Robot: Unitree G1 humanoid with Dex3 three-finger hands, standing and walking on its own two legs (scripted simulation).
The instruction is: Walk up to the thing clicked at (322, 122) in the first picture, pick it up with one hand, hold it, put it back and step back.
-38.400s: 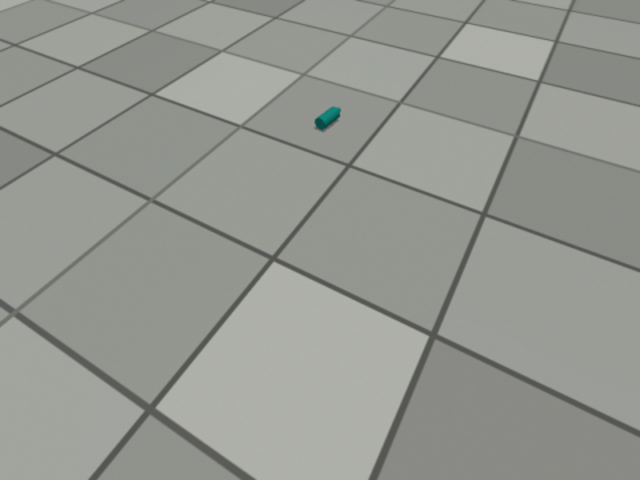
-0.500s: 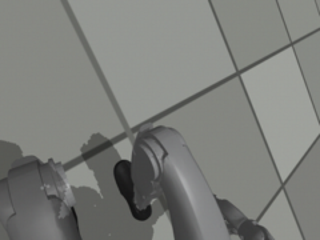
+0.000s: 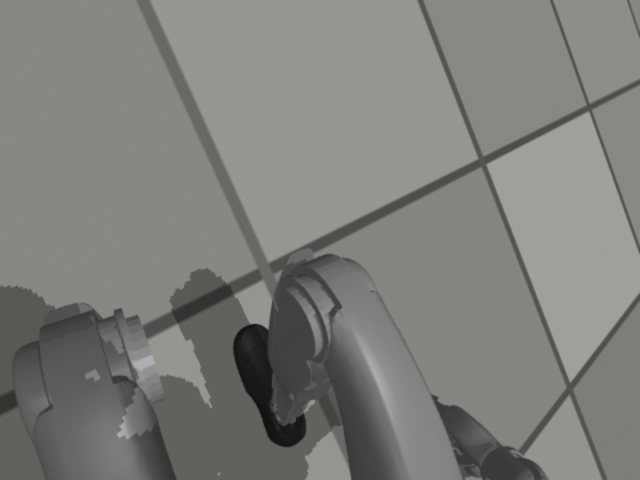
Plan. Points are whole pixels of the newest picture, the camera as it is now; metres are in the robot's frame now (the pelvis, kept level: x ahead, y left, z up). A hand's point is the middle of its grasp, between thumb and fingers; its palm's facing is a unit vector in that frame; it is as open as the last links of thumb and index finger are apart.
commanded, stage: withdraw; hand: left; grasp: from above
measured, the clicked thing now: out of the picture +0.44 +0.37 -0.27
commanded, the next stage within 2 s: home in 0.72 s
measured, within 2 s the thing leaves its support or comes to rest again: neither
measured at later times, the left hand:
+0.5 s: hand out of the picture +0.39 +0.38 -0.07, palm faces -0.51 -0.17 -0.84, open 13.6 cm
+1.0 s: hand out of the picture +0.44 +0.40 -0.09, palm faces -0.29 -0.12 -0.95, open 13.2 cm
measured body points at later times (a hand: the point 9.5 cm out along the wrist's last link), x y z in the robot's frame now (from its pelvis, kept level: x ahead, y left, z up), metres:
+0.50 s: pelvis -0.01 -0.01 +0.07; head +0.21 +0.09 +0.45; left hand +0.41 +0.38 -0.03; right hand +0.12 -0.26 -0.04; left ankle +0.06 +0.11 -0.27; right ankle +0.11 -0.09 -0.27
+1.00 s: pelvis +0.00 +0.00 +0.04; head +0.23 +0.11 +0.41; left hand +0.45 +0.40 -0.04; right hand +0.09 -0.25 -0.06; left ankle +0.06 +0.11 -0.27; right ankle +0.11 -0.09 -0.27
